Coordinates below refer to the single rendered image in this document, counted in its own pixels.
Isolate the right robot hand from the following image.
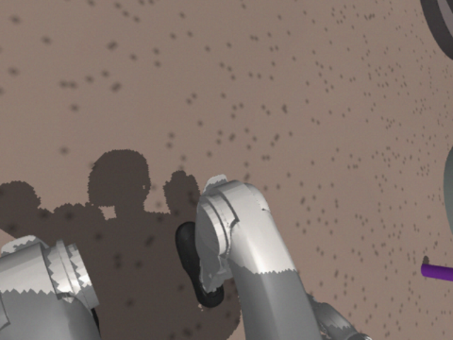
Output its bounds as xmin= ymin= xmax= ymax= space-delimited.
xmin=307 ymin=293 xmax=359 ymax=340

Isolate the right robot foot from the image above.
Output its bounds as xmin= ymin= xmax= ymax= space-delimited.
xmin=175 ymin=222 xmax=224 ymax=307

